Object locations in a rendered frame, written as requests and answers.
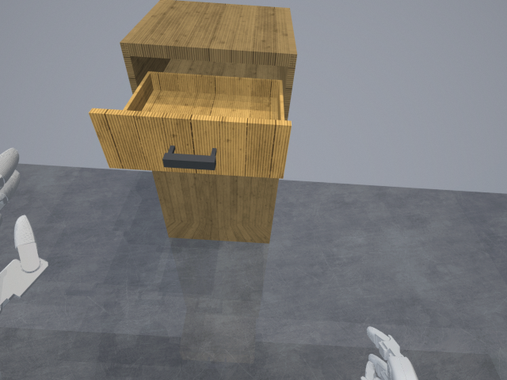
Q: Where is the robot left hand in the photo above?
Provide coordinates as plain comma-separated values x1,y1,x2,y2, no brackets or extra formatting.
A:
0,148,48,314

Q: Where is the cabinet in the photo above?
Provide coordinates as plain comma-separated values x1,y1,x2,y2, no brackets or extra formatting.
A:
120,0,297,244

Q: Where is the handle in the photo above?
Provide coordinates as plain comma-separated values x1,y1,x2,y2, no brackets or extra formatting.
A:
162,146,217,170

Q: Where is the drawer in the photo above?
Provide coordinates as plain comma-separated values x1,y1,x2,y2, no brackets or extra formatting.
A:
89,71,292,179

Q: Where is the robot right hand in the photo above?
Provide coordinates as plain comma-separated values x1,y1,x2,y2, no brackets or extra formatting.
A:
361,326,418,380

